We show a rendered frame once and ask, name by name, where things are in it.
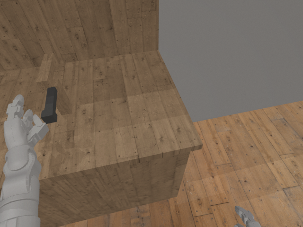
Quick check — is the tap lever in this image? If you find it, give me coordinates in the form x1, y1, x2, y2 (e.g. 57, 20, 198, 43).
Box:
41, 87, 57, 124

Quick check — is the counter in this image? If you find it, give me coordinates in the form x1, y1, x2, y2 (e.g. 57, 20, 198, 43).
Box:
0, 0, 203, 227

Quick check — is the robot left forearm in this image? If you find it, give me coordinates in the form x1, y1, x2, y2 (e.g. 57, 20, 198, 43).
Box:
0, 145, 42, 227

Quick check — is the right robot hand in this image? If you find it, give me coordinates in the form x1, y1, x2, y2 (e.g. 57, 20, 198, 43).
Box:
234, 206, 261, 227

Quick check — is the left robot hand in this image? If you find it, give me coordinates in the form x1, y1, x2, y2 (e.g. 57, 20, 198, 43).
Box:
4, 94, 49, 150

